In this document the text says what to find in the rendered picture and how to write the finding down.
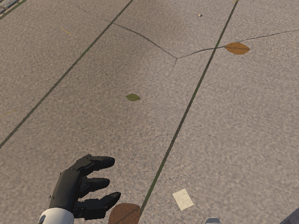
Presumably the left robot hand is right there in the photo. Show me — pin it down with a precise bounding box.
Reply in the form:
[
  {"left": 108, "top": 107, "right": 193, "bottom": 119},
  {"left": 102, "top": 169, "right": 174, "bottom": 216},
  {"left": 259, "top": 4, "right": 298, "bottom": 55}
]
[{"left": 49, "top": 154, "right": 121, "bottom": 220}]

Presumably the left robot forearm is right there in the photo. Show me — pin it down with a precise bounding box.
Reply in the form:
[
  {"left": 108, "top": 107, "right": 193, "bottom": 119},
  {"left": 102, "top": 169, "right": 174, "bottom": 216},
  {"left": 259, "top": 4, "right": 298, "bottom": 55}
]
[{"left": 38, "top": 207, "right": 75, "bottom": 224}]

